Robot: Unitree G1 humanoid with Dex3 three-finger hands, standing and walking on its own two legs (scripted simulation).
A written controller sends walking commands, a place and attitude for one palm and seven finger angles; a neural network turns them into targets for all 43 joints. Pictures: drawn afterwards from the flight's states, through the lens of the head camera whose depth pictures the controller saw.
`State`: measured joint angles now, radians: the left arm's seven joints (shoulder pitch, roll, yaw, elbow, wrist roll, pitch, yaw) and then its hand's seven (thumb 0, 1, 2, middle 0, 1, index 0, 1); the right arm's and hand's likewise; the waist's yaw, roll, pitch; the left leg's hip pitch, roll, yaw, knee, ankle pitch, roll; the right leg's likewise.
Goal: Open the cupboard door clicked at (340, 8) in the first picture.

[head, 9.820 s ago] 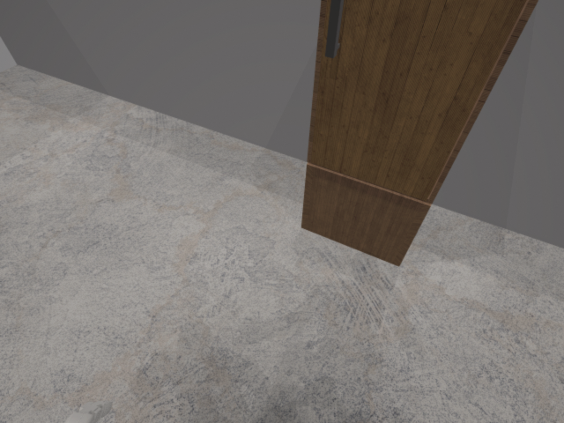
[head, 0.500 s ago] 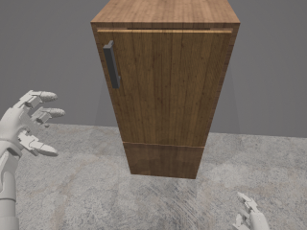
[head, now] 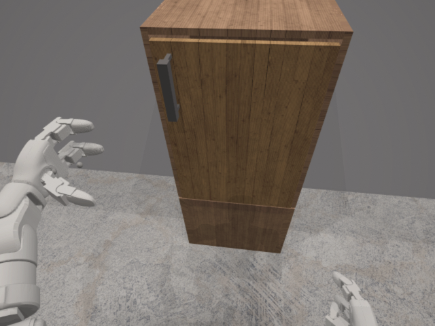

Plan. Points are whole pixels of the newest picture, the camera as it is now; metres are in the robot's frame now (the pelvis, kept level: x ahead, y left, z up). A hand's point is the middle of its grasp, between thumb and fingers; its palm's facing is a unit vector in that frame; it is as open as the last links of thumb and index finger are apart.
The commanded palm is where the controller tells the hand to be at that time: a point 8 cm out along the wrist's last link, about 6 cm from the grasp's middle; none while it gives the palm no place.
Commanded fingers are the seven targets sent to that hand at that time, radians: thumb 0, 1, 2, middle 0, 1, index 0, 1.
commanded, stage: move the hooked fingers beside the handle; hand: left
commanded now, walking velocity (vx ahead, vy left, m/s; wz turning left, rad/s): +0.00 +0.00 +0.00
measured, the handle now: (171, 88) +0.60 +0.17 +0.14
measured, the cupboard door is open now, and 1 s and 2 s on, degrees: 0 0 0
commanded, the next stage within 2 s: none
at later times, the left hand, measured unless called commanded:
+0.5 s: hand (104, 134) +0.40 +0.26 +0.16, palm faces -0.02 -1.00 +0.00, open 14.0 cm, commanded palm +0.38 +0.30 +0.16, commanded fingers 0.00 -0.50 0.30 -0.30 -1.20 -0.30 -1.20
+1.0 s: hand (121, 111) +0.47 +0.25 +0.16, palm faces -0.04 -1.00 +0.00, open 14.0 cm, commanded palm +0.46 +0.30 +0.16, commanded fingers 0.00 -0.50 0.30 -0.30 -1.20 -0.30 -1.20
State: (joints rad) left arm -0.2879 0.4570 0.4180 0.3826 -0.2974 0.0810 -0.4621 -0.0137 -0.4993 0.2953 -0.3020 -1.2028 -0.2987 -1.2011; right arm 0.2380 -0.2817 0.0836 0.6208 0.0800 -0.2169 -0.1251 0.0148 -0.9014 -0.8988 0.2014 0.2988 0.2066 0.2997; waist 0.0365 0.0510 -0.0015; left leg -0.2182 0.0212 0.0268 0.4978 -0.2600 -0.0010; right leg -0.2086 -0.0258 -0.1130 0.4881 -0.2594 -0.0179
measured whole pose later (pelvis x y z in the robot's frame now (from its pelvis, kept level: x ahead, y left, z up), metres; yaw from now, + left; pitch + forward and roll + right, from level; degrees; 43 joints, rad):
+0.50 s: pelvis +0.01 +0.01 +0.00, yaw -2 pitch +3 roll +0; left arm -0.54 0.50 0.41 0.68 -0.24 0.02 -0.43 -0.01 -0.50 0.30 -0.30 -1.20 -0.30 -1.20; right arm 0.31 -0.30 0.06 0.64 0.07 -0.17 -0.10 0.01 -0.90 -0.90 0.20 0.30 0.21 0.30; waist -0.02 0.03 -0.02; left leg -0.29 0.02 0.06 0.52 -0.27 0.02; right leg -0.29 -0.03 -0.08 0.50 -0.26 0.00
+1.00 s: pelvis +0.01 +0.02 -0.01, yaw -2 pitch +8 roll -1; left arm -0.87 0.61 0.42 1.10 -0.16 -0.13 -0.44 -0.01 -0.50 0.30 -0.30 -1.20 -0.30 -1.20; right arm 0.37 -0.31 0.05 0.67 0.05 -0.09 -0.08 0.01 -0.90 -0.90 0.20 0.30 0.21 0.30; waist -0.09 0.02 -0.03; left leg -0.43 0.02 0.06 0.60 -0.30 0.02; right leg -0.42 -0.03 -0.08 0.56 -0.27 0.00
